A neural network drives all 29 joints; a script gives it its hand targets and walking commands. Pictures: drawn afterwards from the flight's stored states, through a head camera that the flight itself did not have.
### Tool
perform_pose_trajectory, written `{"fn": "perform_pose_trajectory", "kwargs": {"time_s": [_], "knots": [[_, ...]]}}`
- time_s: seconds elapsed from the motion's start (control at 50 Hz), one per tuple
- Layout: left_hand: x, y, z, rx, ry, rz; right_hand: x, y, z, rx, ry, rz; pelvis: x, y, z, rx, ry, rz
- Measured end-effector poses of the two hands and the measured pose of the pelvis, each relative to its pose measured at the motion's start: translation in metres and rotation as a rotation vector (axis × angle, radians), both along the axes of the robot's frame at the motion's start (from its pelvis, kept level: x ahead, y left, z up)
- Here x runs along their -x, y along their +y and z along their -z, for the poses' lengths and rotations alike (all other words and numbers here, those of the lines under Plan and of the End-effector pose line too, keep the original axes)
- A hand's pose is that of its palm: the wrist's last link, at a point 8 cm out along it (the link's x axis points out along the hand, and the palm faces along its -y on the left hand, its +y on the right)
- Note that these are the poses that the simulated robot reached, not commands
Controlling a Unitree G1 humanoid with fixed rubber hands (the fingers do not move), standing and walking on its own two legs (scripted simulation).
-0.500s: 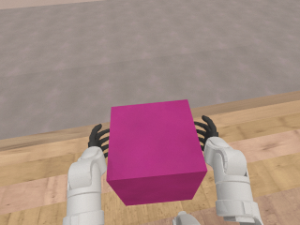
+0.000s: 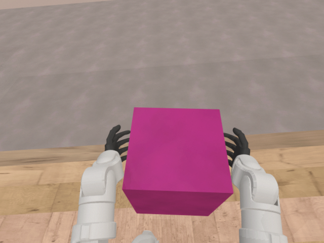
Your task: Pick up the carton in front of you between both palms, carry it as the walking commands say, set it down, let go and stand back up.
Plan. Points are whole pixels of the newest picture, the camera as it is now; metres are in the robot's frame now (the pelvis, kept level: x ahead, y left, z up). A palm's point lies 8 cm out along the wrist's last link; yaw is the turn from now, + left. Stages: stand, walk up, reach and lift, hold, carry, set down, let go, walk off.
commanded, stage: carry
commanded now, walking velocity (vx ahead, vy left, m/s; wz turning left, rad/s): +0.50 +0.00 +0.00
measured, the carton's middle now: (174, 166) +0.33 +0.02 +0.01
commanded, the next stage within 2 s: none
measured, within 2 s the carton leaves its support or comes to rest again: neither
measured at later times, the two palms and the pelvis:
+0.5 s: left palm (145, 101) +0.69 +0.16 -0.08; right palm (217, 99) +0.70 -0.14 -0.07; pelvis +0.37 +0.00 -0.17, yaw +3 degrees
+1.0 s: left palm (161, 78) +1.07 +0.14 -0.22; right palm (212, 81) +1.04 -0.17 -0.23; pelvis +0.74 +0.01 -0.33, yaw +0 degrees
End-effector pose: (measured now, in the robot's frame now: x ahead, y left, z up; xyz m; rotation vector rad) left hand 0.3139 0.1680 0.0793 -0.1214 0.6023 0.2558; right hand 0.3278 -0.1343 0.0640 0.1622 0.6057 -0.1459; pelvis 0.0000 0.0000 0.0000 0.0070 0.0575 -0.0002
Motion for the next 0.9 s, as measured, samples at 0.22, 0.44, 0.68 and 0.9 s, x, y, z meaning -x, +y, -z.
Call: {"fn": "perform_pose_trajectory", "kwargs": {"time_s": [0.22, 0.44, 0.68, 0.9], "knots": [[-0.181, -0.004, 0.075, -0.036, -0.005, 0.101, -0.15, -0.006, 0.065, 0.044, -0.003, 0.066, -0.17, 0.029, 0.094, -0.016, -0.032, -0.03], [-0.328, -0.002, 0.146, 0.037, -0.004, 0.043, -0.319, -0.002, 0.118, 0.045, -0.003, 0.03, -0.316, 0.008, 0.133, -0.017, -0.005, -0.058], [-0.486, -0.007, 0.227, 0.018, 0.05, -0.022, -0.498, -0.007, 0.215, 0.026, 0.048, -0.024, -0.493, -0.015, 0.221, 0.003, -0.013, 0.005], [-0.664, -0.019, 0.257, -0.01, -0.061, 0.068, -0.65, -0.02, 0.251, 0.012, -0.061, 0.058, -0.657, 0.001, 0.275, -0.004, -0.037, 0.023]]}}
